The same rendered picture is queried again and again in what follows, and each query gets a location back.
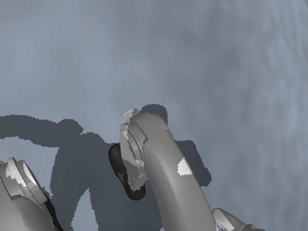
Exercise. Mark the left robot foot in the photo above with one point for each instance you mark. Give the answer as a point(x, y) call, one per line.
point(51, 210)

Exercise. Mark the right robot foot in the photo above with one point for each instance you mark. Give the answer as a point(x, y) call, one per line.
point(121, 172)

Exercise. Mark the right robot hand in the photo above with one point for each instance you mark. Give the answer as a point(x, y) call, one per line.
point(226, 221)

